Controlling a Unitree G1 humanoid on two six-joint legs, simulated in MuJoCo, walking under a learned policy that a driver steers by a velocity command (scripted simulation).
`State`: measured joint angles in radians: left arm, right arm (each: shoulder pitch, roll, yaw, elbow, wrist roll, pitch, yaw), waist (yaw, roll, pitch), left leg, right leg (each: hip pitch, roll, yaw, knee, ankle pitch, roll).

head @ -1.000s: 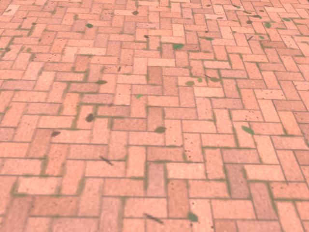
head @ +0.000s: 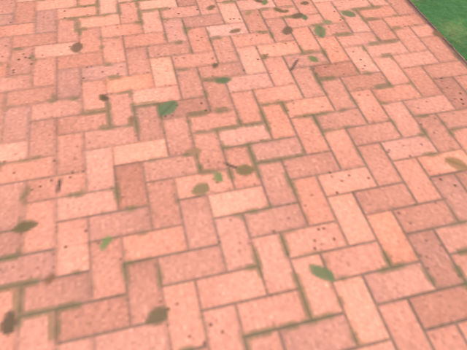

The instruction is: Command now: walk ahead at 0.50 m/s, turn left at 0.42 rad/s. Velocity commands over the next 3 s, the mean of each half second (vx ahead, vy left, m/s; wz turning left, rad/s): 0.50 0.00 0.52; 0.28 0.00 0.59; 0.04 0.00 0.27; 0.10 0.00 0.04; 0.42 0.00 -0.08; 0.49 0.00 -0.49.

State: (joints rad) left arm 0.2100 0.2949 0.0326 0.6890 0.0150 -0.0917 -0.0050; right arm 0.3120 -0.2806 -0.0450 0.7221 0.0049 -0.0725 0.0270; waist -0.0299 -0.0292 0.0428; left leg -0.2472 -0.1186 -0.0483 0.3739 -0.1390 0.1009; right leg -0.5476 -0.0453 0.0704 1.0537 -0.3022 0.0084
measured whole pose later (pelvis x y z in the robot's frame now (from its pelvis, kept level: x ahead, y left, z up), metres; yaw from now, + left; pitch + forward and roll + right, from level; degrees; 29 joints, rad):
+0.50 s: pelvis +0.28 -0.04 +0.00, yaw +18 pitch +1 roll -2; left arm 0.26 0.27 0.06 0.75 0.01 -0.10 -0.01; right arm 0.26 -0.33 -0.07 0.67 0.03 -0.01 0.00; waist 0.03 0.06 0.02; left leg -0.60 0.06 -0.06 1.12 -0.30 -0.01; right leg -0.17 0.04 -0.07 0.35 -0.20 -0.03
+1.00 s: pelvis +0.46 +0.08 -0.01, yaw +36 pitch +3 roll -1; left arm 0.10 0.33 0.04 0.72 0.01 -0.02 0.03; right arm 0.18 -0.31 -0.06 0.59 -0.01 0.00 0.01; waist -0.02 -0.02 0.09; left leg -0.42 -0.10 -0.07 0.47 -0.09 0.08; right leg -0.60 -0.04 0.09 1.07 -0.40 0.08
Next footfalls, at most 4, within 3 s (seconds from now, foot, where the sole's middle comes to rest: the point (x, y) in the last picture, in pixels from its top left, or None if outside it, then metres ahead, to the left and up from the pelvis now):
0.28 right None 0.35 -0.13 -0.78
0.76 left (159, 330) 0.53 0.20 -0.78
1.22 right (224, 285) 0.66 0.02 -0.78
1.48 left None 0.46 0.20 -0.78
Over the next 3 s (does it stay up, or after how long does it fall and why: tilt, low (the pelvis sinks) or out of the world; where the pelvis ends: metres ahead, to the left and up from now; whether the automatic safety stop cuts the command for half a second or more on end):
stays up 0.95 0.41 -0.03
